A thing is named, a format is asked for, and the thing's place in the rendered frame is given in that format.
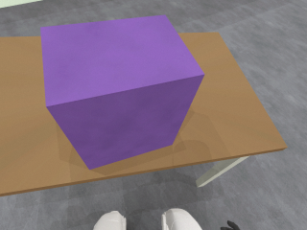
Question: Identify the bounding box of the right robot hand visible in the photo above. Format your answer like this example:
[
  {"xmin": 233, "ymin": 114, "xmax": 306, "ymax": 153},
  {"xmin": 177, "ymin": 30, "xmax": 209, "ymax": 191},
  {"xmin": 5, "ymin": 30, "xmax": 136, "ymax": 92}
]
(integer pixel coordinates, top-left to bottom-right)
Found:
[{"xmin": 220, "ymin": 220, "xmax": 240, "ymax": 230}]

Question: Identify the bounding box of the robot thigh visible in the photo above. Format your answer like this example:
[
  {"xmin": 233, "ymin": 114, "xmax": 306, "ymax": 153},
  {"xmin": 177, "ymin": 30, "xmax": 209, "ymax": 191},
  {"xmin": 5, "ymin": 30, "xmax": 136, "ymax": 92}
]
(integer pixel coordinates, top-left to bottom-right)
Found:
[
  {"xmin": 161, "ymin": 208, "xmax": 202, "ymax": 230},
  {"xmin": 93, "ymin": 212, "xmax": 127, "ymax": 230}
]

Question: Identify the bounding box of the left robot thigh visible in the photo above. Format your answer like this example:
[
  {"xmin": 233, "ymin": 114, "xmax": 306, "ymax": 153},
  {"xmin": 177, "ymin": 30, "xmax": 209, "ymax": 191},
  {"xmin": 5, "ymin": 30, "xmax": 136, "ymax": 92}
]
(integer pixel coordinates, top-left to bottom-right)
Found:
[{"xmin": 93, "ymin": 212, "xmax": 127, "ymax": 230}]

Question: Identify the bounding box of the carton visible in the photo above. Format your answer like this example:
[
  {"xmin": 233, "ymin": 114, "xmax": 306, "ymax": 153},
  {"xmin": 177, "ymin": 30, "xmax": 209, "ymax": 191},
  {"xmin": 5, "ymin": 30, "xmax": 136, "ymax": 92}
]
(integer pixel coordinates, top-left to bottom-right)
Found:
[{"xmin": 40, "ymin": 14, "xmax": 205, "ymax": 170}]

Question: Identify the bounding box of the right robot thigh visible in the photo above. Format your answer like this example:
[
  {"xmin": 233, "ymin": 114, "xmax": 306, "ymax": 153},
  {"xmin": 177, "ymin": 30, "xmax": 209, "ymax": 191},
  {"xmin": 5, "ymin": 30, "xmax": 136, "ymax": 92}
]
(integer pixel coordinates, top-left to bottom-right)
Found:
[{"xmin": 161, "ymin": 208, "xmax": 202, "ymax": 230}]

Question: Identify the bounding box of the table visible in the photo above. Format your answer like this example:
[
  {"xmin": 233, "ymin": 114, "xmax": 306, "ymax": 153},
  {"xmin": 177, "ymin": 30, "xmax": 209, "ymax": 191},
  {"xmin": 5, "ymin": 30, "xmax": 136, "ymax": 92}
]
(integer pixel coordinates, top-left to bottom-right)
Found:
[{"xmin": 0, "ymin": 32, "xmax": 287, "ymax": 197}]

